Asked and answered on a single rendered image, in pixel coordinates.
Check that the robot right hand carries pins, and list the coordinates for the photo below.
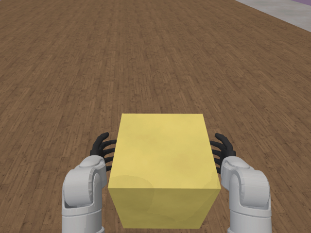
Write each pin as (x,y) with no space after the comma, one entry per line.
(226,150)

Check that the robot left hand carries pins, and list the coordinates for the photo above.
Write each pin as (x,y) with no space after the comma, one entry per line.
(99,145)

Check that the robot left forearm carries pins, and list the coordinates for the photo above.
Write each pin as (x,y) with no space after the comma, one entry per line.
(82,197)

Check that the robot right forearm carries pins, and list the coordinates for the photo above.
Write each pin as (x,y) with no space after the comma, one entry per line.
(249,197)

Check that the carton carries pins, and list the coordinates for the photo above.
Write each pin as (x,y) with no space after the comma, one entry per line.
(163,174)

